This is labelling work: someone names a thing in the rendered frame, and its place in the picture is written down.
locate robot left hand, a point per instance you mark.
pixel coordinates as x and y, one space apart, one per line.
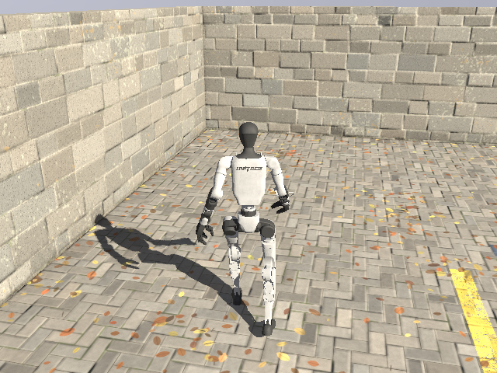
201 234

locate right robot upper arm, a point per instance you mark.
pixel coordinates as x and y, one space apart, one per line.
273 164

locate left robot shin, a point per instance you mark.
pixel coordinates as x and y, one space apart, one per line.
234 267

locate robot right forearm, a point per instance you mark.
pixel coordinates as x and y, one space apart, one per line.
284 200

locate left robot foot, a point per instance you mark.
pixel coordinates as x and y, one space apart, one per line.
237 299

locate left robot upper arm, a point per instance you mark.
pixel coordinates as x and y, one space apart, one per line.
219 177

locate robot left forearm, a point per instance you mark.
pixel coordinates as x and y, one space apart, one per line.
208 209

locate robot right hand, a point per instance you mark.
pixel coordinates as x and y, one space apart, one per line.
277 204

